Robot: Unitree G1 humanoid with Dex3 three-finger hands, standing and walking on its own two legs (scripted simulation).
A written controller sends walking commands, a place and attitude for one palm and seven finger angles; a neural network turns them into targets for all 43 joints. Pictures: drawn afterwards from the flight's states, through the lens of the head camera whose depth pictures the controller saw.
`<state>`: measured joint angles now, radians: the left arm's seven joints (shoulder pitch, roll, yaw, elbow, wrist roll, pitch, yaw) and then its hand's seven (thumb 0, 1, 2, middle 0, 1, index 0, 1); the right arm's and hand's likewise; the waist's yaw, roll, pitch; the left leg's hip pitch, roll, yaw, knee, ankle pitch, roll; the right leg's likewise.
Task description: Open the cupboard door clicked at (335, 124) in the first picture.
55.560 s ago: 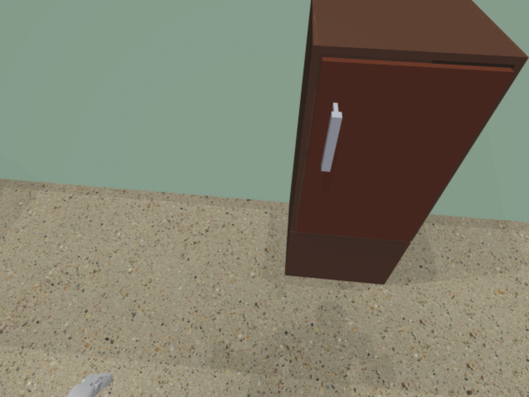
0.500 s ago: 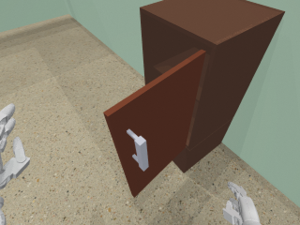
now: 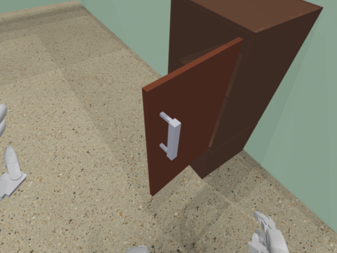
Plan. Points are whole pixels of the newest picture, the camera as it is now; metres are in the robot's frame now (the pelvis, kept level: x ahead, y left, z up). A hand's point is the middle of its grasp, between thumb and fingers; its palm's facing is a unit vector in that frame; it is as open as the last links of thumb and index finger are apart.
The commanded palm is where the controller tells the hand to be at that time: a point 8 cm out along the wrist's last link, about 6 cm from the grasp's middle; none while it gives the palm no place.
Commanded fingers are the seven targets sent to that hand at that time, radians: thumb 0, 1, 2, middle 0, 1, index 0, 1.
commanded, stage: step back with the hand held close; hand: left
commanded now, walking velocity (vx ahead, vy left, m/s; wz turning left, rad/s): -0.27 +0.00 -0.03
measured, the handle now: (168, 136) +0.41 +0.03 +0.02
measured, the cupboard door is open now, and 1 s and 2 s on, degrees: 97 97 97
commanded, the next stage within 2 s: stop stepping back and stand still in 0.34 s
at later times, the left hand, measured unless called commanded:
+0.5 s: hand out of the picture +0.08 +0.29 +0.17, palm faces +0.51 -0.76 -0.41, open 7.4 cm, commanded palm +0.00 +0.32 +0.19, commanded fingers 0.00 0.90 0.90 -0.20 -0.30 -0.20 -0.30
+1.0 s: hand out of the picture +0.00 +0.23 +0.19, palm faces +0.40 -0.80 -0.45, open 7.4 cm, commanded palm -0.03 +0.27 +0.19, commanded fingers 0.00 0.90 0.90 -0.20 -0.30 -0.20 -0.30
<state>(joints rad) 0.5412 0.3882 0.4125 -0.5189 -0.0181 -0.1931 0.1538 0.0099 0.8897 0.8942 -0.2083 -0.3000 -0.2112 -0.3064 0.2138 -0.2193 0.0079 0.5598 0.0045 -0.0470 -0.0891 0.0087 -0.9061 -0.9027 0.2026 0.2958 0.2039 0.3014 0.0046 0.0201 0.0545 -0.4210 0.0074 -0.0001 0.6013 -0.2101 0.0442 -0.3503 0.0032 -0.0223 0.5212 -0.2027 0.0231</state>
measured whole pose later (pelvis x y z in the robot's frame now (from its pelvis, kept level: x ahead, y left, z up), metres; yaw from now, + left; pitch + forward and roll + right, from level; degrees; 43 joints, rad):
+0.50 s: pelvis -0.11 +0.01 +0.00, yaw +5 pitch +0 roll -1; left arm 0.45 0.42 0.42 -0.57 -0.02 -0.22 0.16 0.01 0.89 0.89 -0.21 -0.30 -0.21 -0.31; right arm 0.12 -0.19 -0.01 0.61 -0.01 -0.11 -0.08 0.01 -0.91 -0.90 0.20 0.30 0.20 0.30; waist 0.04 -0.07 0.09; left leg -0.39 -0.01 0.04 0.63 -0.24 0.04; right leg -0.51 0.04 0.10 0.81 -0.36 0.03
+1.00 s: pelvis -0.19 -0.02 +0.01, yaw -4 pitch +0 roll +2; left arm 0.59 0.43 0.43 -0.51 -0.05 -0.21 0.15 0.01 0.89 0.89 -0.21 -0.30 -0.21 -0.31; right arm 0.30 -0.22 0.00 0.70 0.01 -0.09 -0.07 0.01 -0.91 -0.90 0.20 0.30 0.20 0.30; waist 0.01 -0.06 -0.07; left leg -0.52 0.02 0.09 0.86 -0.26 0.00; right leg -0.04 0.04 -0.02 0.40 -0.37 -0.07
